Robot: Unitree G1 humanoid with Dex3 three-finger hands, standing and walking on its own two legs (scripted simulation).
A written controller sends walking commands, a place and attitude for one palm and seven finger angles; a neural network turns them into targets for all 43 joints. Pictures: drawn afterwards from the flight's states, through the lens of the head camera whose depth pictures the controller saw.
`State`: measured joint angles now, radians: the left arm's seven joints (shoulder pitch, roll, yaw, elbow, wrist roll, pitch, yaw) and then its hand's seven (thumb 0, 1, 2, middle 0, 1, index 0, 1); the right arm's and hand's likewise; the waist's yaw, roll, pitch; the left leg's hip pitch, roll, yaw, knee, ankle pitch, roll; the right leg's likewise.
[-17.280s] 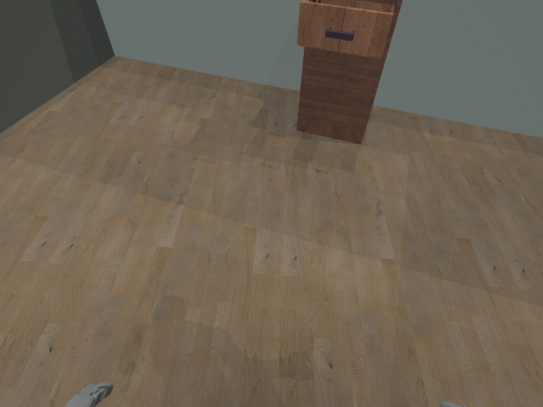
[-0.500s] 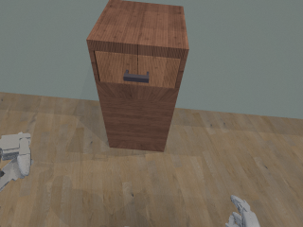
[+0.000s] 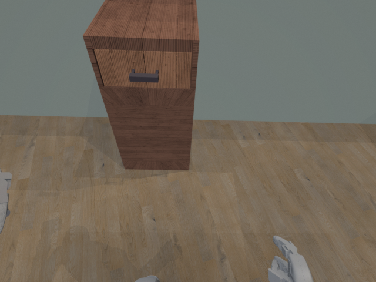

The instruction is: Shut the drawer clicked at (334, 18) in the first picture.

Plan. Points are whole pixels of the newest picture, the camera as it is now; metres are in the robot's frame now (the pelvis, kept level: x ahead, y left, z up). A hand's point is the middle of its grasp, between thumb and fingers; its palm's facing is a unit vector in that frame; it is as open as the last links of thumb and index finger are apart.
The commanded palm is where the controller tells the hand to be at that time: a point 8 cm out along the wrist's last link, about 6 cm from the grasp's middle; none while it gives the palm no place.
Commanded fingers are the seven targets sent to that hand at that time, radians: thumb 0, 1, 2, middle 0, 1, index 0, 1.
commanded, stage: stop stepping back and stand still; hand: left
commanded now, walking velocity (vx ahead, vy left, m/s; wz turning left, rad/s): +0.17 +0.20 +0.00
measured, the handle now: (144, 74) +0.82 +0.24 -0.04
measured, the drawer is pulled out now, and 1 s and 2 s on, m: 0.00 0.00 0.00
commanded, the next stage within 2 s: let the arm hang, fingers relaxed in 0.72 s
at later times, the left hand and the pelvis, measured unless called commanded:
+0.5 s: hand out of the picture +0.11 +0.30 +0.18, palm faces +0.40 -0.77 -0.50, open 3.2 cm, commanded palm +0.04 +0.33 +0.18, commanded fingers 0.00 0.90 0.90 -1.40 -1.60 -1.40 -1.60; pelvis -0.08 +0.05 +0.00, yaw +1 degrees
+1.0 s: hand out of the picture +0.10 +0.28 -0.07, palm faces +0.13 -0.93 -0.34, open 3.0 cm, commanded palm none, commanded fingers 0.00 0.90 0.90 -1.00 -1.17 -1.00 -1.17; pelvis -0.10 +0.05 -0.01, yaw +4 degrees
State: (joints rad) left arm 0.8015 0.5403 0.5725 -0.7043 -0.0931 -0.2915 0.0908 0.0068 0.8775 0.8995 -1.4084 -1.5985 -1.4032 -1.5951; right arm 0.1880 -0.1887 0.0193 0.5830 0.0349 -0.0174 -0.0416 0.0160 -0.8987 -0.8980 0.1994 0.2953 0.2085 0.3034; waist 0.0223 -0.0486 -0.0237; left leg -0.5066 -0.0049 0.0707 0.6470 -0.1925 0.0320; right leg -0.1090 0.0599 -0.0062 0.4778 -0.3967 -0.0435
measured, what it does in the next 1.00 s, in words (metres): walks backwards: left foot, then right foot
